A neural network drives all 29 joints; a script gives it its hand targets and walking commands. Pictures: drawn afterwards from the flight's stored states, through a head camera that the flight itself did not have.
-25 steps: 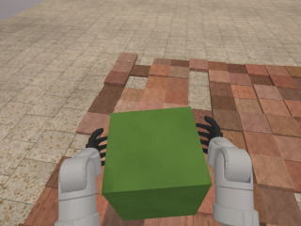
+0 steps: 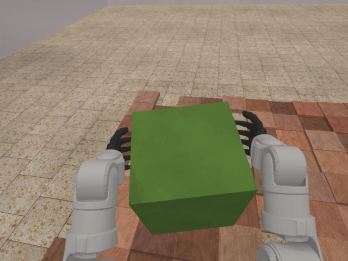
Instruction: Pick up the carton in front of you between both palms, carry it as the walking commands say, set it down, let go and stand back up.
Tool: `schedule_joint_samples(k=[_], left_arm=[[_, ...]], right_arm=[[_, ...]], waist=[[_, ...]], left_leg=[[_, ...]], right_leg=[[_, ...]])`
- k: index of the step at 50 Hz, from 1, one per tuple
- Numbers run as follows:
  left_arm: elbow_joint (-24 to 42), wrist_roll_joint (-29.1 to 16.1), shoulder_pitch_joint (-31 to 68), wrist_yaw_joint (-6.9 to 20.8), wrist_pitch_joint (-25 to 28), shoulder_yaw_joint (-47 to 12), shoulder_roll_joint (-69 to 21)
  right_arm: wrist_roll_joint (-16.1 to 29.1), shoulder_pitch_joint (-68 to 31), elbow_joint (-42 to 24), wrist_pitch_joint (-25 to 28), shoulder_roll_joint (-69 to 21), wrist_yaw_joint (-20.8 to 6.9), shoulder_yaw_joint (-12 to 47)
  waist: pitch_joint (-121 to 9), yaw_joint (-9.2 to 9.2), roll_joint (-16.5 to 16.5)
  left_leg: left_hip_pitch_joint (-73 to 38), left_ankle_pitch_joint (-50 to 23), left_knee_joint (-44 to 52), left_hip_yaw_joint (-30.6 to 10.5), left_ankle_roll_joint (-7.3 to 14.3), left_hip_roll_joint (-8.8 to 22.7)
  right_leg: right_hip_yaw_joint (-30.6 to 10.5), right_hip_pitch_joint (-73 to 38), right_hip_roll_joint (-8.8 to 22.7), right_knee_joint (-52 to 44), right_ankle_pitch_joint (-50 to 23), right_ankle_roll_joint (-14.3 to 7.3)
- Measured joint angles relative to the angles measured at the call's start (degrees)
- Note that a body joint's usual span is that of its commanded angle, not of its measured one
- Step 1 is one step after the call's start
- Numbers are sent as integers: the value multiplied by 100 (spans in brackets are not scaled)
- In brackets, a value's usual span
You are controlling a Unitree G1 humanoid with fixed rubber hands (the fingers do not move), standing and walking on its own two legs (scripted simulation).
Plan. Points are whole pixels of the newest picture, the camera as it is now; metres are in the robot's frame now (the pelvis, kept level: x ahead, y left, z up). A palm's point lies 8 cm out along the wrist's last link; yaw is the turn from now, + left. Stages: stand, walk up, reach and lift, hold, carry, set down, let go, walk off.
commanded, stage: carry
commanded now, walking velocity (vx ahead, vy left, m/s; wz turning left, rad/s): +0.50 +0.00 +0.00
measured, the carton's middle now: (187, 173) +0.33 +0.01 +0.07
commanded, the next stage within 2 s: none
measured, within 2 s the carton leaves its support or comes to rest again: neither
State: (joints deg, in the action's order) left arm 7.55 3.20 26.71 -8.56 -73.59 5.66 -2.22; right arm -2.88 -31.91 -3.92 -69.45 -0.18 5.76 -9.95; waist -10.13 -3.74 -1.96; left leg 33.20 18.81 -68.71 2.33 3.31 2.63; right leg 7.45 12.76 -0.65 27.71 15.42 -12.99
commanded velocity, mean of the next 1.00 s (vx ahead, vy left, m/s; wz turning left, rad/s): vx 0.50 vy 0.00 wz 0.00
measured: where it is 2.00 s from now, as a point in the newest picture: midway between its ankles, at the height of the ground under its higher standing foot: (177, 137)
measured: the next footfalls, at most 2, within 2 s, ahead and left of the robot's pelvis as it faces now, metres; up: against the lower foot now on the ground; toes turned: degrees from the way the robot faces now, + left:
left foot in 0.22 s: +0.36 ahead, +0.10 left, +0.00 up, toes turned +4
right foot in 0.60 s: +0.61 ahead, -0.09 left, +0.00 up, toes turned -4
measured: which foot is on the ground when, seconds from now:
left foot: up 0.00-0.20, down 0.22-0.62, up 0.64-1.00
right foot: down 0.00-0.22, up 0.24-0.58, down 0.60-1.00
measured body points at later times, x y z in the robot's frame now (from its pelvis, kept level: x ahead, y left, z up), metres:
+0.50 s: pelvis +0.34 +0.02 -0.01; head +0.42 +0.03 +0.43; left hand +0.73 +0.14 +0.07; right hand +0.71 -0.16 +0.09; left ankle +0.31 +0.10 -0.75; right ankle +0.43 -0.10 -0.68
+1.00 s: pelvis +0.72 +0.02 -0.01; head +0.68 +0.02 +0.44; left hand +0.99 +0.19 +0.07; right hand +1.01 -0.12 +0.08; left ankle +0.86 +0.15 -0.72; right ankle +0.57 -0.09 -0.73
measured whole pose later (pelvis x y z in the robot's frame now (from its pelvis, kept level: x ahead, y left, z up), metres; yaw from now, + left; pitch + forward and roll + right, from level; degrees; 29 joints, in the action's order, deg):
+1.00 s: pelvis +0.72 +0.02 -0.01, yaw +1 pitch +4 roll -1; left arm 10.9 6.7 9.1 -5.9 -65.9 4.9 -7.5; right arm -8.7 -9.2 -13.9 -65.2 -7.6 4.6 -6.9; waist -10.0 -2.5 -1.0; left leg 33.9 3.6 -35.1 3.4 0.7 3.4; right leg 4.7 0.6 0.3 22.1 24.9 0.1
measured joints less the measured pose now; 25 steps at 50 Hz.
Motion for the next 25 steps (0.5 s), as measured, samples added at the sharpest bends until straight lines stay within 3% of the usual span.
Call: schedule_joint_samples(k=[4,7,10,11,12,14,16,18,22,25], left_arm=[[-854,-347,1051,2,-307,168,404],[-1507,-425,1781,27,-428,314,532],[-2027,-371,2277,69,-486,489,561],[-2112,-346,2358,87,-517,554,576],[-2154,-336,2405,108,-552,623,614],[-2157,-338,2509,151,-565,732,745],[-2082,-301,2553,158,-603,902,759],[-1858,-211,2479,145,-653,1030,645],[-1067,95,2044,130,-556,1264,181],[-448,331,1424,195,-307,1330,-191]], right_arm=[[-66,-943,695,-343,183,85,-74],[-83,-1502,1106,-542,312,126,-233],[-87,-1920,1516,-650,412,151,-355],[-88,-2038,1654,-662,417,166,-369],[-84,-2146,1783,-663,394,209,-353],[-92,-2239,1835,-576,294,282,-322],[-51,-2266,1797,-545,221,356,-328],[58,-2123,1555,-562,139,326,-433],[37,-1619,810,-441,-132,356,-634],[-120,-1021,296,-185,-486,258,-742]], waist=[[-31,-96,45],[15,-84,31],[116,50,65],[179,143,44],[217,224,-4],[397,533,223],[741,701,341],[1028,798,409],[1399,875,380],[1472,903,327]], left_leg=[[670,-382,665,64,-202,68],[759,-810,1906,156,-161,48],[418,-1431,3218,425,-33,-149],[164,-1576,3568,540,4,-233],[-123,-1029,3704,542,43,-229],[-121,10,3303,480,84,-379],[-220,-162,3169,501,274,-422],[-472,61,3299,492,298,-465],[-1063,354,3717,425,254,-450],[-1619,577,4054,373,107,-404]], right_leg=[[-111,-644,99,-489,128,296],[-140,-1101,140,-670,385,541],[-97,-1451,226,-391,825,893],[-49,-1446,259,71,992,979],[-77,-1252,270,845,1088,1036],[-549,-376,219,2868,1209,1052],[-850,609,28,4501,1222,1015],[-882,1493,-14,5064,1072,978],[-699,2763,132,4410,890,1006],[-561,3040,280,2869,385,1109]])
